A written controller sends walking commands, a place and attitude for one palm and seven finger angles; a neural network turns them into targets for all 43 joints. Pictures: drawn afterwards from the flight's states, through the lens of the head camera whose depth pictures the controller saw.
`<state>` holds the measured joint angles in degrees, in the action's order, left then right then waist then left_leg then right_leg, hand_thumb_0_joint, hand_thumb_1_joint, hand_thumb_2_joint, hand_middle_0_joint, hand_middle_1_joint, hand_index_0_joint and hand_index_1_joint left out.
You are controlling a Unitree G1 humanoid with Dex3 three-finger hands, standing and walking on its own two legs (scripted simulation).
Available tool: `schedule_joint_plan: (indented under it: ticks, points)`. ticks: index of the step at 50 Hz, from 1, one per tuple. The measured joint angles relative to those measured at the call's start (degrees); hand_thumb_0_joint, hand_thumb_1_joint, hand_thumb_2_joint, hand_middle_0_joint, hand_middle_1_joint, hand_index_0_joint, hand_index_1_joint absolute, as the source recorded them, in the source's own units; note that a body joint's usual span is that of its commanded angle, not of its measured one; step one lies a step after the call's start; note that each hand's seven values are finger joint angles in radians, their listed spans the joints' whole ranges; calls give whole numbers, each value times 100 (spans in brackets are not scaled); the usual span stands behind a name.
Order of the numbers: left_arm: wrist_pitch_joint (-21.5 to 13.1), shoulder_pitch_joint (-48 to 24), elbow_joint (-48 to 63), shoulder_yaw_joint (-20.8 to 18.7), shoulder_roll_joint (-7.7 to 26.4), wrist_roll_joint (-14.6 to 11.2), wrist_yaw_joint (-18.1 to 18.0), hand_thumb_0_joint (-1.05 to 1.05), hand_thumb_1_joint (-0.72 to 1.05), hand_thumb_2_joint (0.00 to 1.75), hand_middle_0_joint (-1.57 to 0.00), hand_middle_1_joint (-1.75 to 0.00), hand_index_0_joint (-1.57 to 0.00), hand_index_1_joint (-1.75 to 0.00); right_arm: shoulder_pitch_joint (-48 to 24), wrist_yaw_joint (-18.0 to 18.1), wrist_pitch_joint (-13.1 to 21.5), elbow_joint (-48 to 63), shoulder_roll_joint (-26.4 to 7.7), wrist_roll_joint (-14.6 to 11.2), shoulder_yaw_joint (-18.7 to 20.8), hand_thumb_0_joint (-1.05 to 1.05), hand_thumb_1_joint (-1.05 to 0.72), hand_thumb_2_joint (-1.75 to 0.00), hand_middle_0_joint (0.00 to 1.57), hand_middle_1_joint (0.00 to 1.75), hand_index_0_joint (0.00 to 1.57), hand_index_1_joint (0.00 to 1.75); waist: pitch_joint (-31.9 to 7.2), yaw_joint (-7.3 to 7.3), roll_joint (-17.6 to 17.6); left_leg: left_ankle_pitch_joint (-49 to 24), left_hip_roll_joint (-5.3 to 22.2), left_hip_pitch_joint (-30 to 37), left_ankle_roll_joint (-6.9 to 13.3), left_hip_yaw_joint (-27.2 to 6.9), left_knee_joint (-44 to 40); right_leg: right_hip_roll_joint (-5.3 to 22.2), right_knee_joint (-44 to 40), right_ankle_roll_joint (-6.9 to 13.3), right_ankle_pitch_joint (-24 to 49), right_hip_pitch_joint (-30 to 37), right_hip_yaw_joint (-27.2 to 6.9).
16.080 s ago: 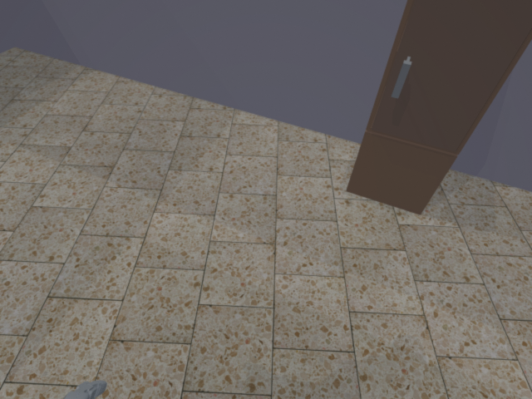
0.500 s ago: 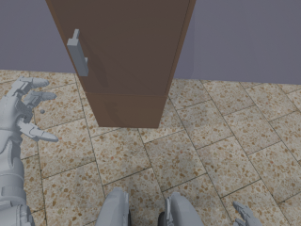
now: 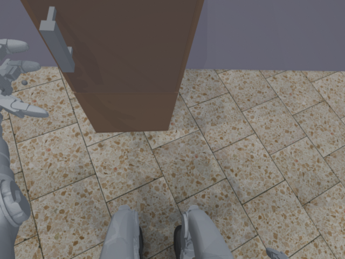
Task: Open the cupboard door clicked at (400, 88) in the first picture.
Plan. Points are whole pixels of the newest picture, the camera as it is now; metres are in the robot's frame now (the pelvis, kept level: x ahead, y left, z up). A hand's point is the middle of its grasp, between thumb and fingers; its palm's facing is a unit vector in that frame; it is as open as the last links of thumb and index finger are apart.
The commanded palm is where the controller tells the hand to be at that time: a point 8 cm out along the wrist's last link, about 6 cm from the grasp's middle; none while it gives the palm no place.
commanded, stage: move the hooked fingers beside the handle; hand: left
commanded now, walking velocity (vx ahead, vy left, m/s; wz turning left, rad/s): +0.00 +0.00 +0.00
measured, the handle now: (60, 41) +0.59 +0.24 +0.04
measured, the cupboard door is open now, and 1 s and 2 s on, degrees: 0 0 0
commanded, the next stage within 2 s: slide the fingers in behind the handle in 1.26 s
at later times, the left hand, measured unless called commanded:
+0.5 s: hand (31, 50) +0.55 +0.29 +0.05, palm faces +0.05 -1.00 -0.04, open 14.0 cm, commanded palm +0.54 +0.32 +0.05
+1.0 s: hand (27, 52) +0.55 +0.30 +0.04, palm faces +0.04 -1.00 -0.02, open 14.0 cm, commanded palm +0.54 +0.32 +0.05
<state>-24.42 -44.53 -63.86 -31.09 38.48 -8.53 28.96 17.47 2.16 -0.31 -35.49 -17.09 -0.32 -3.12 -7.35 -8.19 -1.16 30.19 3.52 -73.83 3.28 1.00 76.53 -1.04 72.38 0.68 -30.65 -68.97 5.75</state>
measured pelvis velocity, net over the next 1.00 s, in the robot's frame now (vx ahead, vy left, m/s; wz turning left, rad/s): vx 0.01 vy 0.01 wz -0.03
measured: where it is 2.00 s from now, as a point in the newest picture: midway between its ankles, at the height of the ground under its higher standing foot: outside the picture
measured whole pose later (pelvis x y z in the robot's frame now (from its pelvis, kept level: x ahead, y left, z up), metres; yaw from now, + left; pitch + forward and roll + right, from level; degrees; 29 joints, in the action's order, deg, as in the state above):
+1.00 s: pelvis +0.01 +0.01 -0.01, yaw -2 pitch +33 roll -8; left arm -17.2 -59.2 -69.4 -32.7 49.7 -2.8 27.9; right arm 19.7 1.1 -4.9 -33.4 -16.6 1.0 -6.1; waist -6.1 -13.3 -1.8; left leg 31.1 4.3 -80.6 3.5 -1.1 78.6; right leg -2.2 71.8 0.4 -30.4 -74.1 7.5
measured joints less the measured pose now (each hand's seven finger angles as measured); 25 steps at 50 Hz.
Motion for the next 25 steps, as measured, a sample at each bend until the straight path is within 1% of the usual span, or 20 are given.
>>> schedule_joint_plan:
  ticks: [9,14,18,22,25]
  points:
    - [136,-507,-249,-104,327,193,-76,-2,-50,30,-30,-120,-30,-120,58,-29,-181,12,-3,42,-67,1,-90,-90,21,30,21,30,47,-159,-44,5,31,-218,-2,-48,70,-35,16,3,19,-187,41]
    - [238,-898,-509,-46,560,322,-136,-2,-50,30,-30,-120,-30,-120,89,-20,-226,38,-15,59,-140,0,-90,-90,21,30,21,30,74,-255,-63,7,36,-366,-5,-83,130,-41,56,9,19,-316,74]
    - [319,-1249,-712,-82,806,432,-176,-2,-50,30,-30,-120,-30,-120,93,-7,-252,89,-34,73,-212,0,-90,-90,21,30,21,30,92,-370,-75,24,53,-541,-6,-113,224,-57,130,16,9,-477,100]
    - [445,-1580,-868,-137,1124,587,-186,-2,-50,30,-30,-120,-30,-120,101,4,-285,176,-57,88,-281,0,-90,-90,21,30,21,30,125,-500,-100,55,78,-748,-6,-150,351,-80,223,21,-8,-664,132]
    - [528,-1787,-902,-143,1302,664,-174,-2,-50,30,-30,-120,-30,-120,128,-2,-323,221,-59,101,-313,0,-90,-90,21,30,21,30,155,-559,-115,74,91,-892,-5,-172,432,-92,283,22,-19,-794,151]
